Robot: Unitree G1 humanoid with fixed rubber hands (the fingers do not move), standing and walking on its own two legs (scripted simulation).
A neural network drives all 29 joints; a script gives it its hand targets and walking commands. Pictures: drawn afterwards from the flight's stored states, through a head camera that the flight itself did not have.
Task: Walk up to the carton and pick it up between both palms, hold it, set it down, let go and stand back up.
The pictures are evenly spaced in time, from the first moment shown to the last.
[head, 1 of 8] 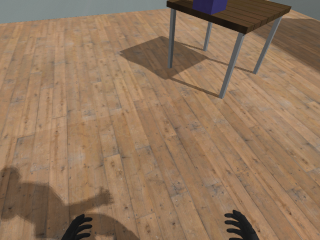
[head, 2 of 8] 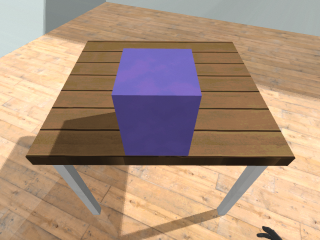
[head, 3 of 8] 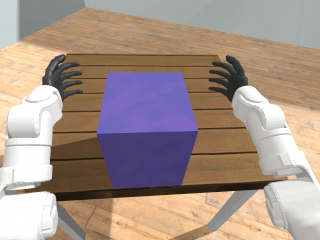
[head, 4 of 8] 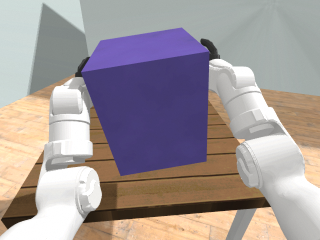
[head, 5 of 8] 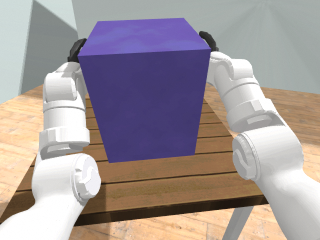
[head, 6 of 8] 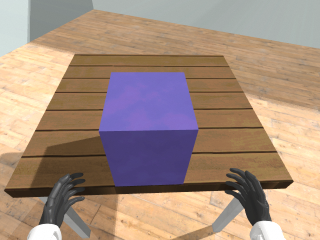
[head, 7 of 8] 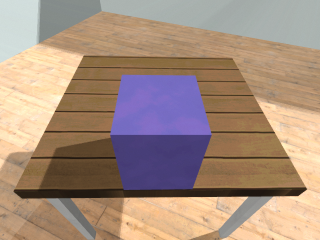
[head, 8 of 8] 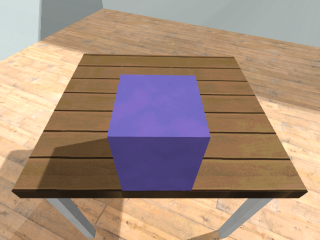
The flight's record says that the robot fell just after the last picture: no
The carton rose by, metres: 0.24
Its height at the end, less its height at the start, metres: +0.00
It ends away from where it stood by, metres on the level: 0.01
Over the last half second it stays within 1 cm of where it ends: yes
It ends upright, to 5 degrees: yes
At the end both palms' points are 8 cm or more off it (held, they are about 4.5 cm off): yes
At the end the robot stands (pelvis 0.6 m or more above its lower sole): yes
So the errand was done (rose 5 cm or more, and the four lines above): yes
